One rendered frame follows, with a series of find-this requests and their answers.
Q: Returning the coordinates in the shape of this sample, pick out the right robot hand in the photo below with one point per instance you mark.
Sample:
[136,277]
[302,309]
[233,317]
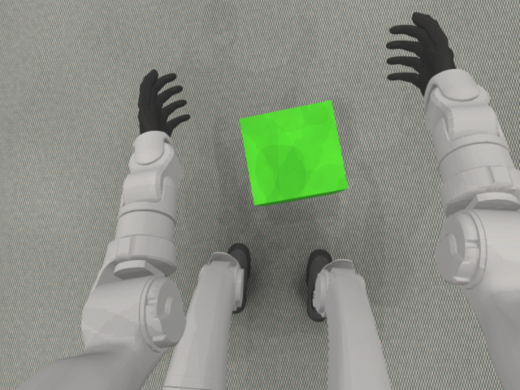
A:
[433,51]

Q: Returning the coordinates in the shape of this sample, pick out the carton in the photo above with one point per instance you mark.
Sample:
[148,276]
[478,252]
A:
[293,154]

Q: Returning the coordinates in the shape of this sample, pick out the left robot forearm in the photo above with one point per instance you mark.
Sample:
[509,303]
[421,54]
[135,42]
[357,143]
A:
[144,238]

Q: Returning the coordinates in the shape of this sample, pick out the robot right upper arm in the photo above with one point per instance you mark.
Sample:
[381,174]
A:
[479,251]

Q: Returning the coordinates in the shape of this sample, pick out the robot left upper arm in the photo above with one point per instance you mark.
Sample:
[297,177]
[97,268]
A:
[127,326]

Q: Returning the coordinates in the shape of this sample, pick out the right robot forearm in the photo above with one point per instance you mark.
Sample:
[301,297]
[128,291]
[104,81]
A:
[471,152]

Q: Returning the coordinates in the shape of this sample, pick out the robot right foot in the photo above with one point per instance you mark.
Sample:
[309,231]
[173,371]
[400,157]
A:
[316,262]

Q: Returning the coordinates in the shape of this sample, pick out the right robot thigh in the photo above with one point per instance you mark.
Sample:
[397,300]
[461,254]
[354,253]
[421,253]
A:
[355,356]

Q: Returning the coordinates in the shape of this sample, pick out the left robot hand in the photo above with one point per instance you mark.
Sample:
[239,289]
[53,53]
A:
[152,115]

